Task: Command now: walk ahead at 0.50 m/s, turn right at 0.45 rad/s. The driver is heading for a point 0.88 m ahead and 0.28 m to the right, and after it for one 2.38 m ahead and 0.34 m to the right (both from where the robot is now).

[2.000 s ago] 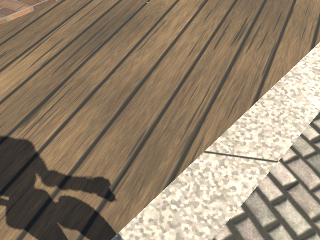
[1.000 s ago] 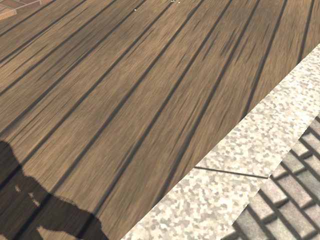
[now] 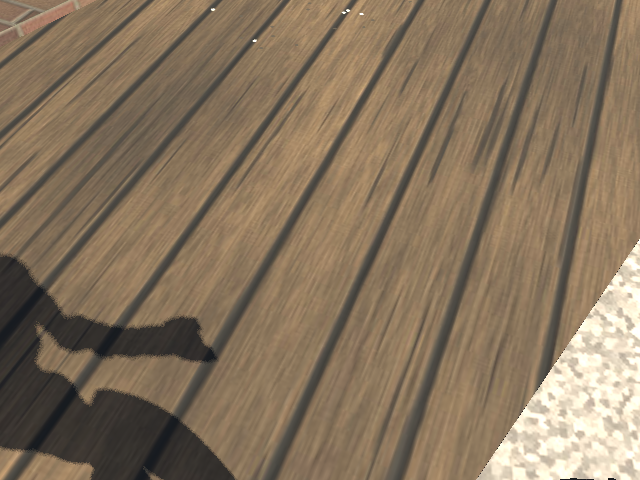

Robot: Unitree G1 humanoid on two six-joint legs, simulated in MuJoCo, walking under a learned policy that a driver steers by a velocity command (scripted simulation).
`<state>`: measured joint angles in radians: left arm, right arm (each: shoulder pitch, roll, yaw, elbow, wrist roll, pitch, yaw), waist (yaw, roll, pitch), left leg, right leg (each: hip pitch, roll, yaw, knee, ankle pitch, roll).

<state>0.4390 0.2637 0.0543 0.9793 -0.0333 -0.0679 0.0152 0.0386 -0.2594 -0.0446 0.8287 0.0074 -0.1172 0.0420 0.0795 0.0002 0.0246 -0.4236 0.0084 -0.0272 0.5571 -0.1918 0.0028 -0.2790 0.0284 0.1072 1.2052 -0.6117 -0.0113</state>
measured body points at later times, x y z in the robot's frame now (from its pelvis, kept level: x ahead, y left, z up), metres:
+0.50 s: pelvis +0.25 -0.06 +0.00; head +0.28 -0.07 +0.45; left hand +0.53 +0.10 -0.07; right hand +0.21 -0.33 -0.13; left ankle +0.11 +0.12 -0.65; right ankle +0.32 -0.17 -0.68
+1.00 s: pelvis +0.53 -0.11 +0.00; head +0.55 -0.12 +0.45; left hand +0.73 +0.10 -0.12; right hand +0.56 -0.42 -0.10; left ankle +0.63 -0.05 -0.73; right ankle +0.35 -0.18 -0.61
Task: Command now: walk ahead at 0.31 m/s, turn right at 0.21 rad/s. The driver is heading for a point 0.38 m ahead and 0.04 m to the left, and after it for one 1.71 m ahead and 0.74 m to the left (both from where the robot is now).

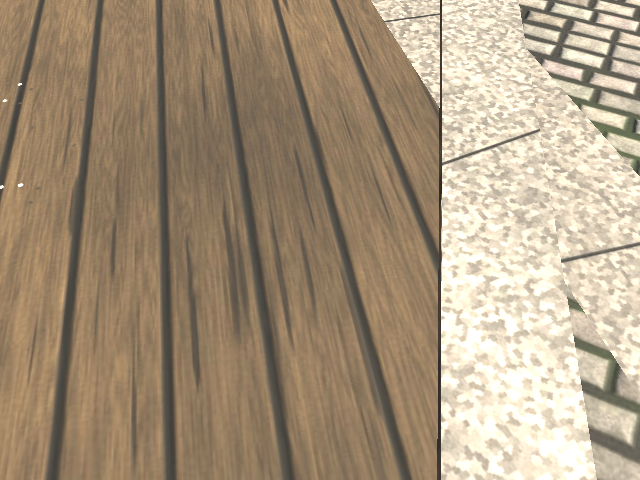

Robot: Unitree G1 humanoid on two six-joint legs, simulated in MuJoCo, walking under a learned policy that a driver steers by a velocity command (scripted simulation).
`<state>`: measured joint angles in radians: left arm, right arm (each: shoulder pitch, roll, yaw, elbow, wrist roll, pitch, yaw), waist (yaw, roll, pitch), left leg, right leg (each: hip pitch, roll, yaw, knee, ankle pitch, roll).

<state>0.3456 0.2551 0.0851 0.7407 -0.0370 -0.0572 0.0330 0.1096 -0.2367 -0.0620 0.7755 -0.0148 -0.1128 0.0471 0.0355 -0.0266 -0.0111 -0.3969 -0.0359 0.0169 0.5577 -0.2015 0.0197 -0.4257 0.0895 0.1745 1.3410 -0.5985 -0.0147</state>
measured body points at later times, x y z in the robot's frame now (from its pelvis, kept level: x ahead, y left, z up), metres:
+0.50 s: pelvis +0.10 -0.02 +0.02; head +0.12 -0.02 +0.47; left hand +0.28 +0.20 -0.09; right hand +0.16 -0.27 -0.12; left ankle +0.05 +0.11 -0.73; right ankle +0.14 -0.16 -0.68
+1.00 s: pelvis +0.08 -0.02 +0.02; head +0.10 -0.02 +0.47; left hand +0.18 +0.20 -0.13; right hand +0.07 -0.25 -0.14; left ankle +0.05 +0.11 -0.73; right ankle +0.14 -0.16 -0.68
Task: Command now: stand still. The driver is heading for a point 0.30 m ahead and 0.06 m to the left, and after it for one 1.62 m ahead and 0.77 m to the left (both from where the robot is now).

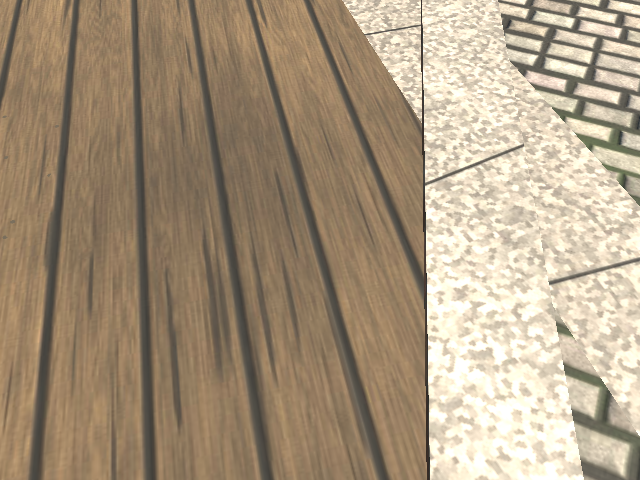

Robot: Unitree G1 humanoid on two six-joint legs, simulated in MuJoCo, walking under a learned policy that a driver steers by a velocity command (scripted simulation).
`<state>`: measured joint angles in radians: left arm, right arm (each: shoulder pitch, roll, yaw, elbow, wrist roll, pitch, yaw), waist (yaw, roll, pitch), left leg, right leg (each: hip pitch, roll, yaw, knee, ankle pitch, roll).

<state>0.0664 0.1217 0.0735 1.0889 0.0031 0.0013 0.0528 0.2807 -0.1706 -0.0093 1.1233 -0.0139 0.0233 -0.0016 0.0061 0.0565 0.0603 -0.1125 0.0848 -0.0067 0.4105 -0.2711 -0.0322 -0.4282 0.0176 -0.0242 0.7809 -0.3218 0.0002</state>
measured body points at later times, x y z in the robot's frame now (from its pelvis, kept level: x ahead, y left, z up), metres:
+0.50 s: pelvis +0.08 -0.05 +0.02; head +0.08 -0.07 +0.47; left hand +0.04 +0.19 -0.13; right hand +0.15 -0.29 -0.14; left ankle +0.01 +0.10 -0.64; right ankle +0.04 -0.13 -0.70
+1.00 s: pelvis +0.17 -0.03 -0.02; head +0.21 -0.02 +0.43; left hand +0.26 +0.27 -0.13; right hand +0.37 -0.24 -0.13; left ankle +0.23 +0.08 -0.75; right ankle +0.24 -0.19 -0.64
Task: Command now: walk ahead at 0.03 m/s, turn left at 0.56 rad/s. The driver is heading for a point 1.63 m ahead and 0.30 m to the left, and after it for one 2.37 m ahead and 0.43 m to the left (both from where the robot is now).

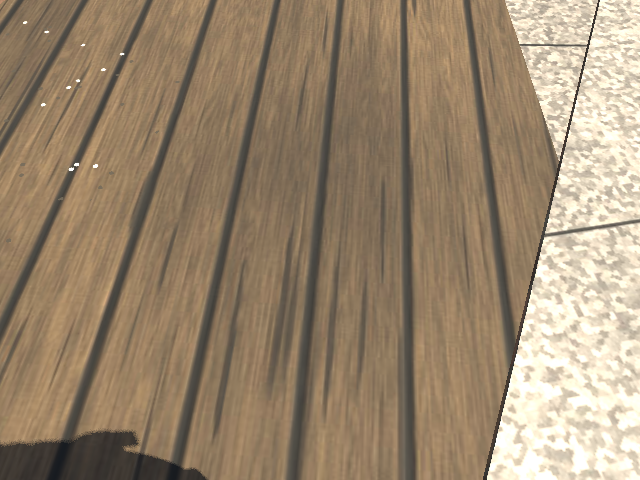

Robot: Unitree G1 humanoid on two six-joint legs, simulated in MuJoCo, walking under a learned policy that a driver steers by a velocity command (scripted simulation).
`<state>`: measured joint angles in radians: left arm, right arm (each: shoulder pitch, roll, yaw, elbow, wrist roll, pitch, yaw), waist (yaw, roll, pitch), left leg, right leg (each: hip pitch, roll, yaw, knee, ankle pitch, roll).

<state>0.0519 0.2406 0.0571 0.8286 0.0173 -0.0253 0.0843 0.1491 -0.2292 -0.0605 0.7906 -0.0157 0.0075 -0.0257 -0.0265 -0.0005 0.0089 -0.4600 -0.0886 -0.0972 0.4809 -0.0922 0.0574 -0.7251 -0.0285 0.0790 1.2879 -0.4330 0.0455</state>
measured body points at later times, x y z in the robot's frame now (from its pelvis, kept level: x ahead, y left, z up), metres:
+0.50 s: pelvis -0.01 -0.03 +0.02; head +0.01 -0.01 +0.47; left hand +0.02 +0.28 -0.09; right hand +0.24 -0.22 -0.07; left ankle -0.04 +0.08 -0.72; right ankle +0.03 -0.18 -0.68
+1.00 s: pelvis -0.04 -0.05 +0.00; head -0.03 -0.05 +0.45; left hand -0.03 +0.23 -0.10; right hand +0.21 -0.19 -0.10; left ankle -0.04 +0.07 -0.73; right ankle +0.00 -0.19 -0.68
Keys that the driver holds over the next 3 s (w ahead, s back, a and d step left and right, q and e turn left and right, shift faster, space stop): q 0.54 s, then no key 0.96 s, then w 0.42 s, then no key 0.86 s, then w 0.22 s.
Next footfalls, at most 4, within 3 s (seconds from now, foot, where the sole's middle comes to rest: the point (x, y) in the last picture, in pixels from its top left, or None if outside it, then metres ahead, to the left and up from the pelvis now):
0.12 right None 0.07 -0.18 -0.72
0.50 left None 0.00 0.09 -0.77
0.90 right None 0.04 -0.17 -0.72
2.16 right None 0.40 0.02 -0.77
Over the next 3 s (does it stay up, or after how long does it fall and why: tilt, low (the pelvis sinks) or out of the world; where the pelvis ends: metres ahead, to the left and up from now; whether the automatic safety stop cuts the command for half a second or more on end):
stays up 0.32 0.10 -0.01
